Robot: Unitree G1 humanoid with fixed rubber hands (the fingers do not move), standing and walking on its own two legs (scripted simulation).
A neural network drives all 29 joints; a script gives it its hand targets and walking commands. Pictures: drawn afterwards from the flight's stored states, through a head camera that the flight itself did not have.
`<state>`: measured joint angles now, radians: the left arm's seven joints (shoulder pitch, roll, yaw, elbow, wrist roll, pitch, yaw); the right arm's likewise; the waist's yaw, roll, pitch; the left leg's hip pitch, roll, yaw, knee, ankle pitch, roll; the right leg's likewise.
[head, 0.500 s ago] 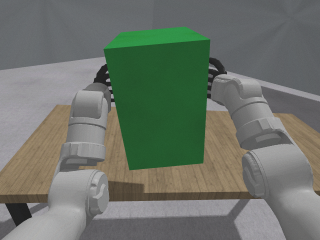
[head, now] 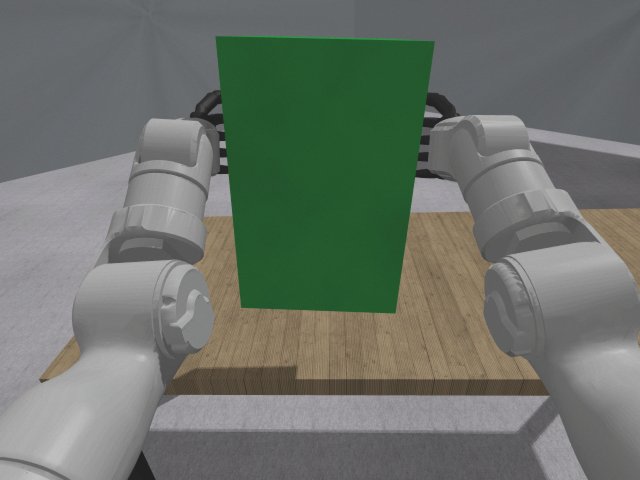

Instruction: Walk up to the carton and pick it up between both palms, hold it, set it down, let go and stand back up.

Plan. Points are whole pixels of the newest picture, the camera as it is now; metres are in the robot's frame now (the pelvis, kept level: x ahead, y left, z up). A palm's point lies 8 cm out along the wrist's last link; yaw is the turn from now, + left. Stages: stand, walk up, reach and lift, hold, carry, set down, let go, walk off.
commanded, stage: hold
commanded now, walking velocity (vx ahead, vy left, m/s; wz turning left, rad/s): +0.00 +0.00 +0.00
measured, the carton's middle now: (323, 162) +0.43 +0.01 +0.30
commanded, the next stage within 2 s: none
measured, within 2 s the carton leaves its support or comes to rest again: neither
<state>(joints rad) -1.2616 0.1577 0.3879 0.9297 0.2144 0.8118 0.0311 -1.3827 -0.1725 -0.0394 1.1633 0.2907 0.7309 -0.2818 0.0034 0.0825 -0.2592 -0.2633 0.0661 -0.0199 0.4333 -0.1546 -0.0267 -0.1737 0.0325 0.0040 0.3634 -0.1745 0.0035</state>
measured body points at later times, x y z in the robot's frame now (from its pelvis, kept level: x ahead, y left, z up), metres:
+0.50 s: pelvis +0.01 +0.01 +0.00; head -0.10 +0.04 +0.44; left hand +0.39 +0.14 +0.30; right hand +0.38 -0.14 +0.32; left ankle +0.05 +0.14 -0.74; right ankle +0.01 -0.12 -0.74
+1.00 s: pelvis +0.01 +0.00 +0.00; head -0.09 +0.00 +0.44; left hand +0.40 +0.17 +0.33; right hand +0.40 -0.12 +0.33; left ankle +0.05 +0.14 -0.74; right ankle +0.01 -0.12 -0.74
